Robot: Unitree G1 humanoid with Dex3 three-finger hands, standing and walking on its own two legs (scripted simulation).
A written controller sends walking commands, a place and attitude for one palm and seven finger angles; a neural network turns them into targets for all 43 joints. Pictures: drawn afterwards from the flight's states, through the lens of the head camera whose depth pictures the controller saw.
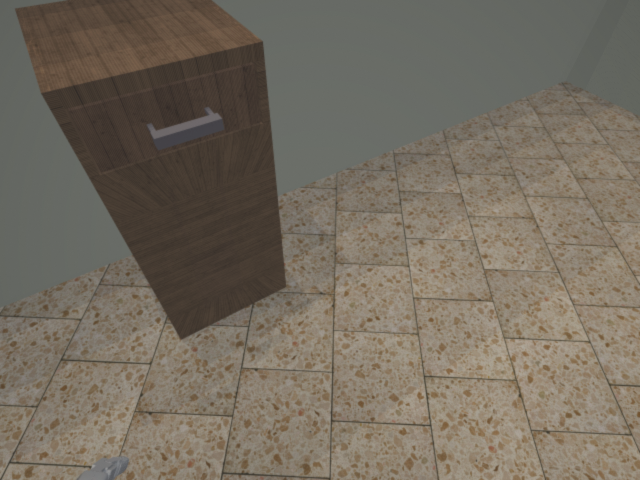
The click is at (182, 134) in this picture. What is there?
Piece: drawer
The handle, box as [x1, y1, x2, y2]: [146, 107, 223, 149]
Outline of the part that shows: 222,120 217,113 214,114 208,107 206,107 204,109 208,115 156,131 151,123 146,124 156,147 158,149 161,149 223,129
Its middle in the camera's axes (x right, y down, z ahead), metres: -0.28 -0.23 +0.79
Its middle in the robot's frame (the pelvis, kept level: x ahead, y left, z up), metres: +0.74 +0.32 +0.03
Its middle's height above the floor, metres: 0.80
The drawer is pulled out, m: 0.00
